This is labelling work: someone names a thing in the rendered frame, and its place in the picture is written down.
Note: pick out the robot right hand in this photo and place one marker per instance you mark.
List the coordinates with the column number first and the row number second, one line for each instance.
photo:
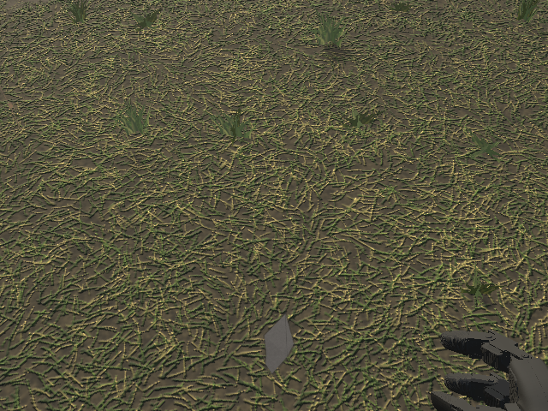
column 526, row 390

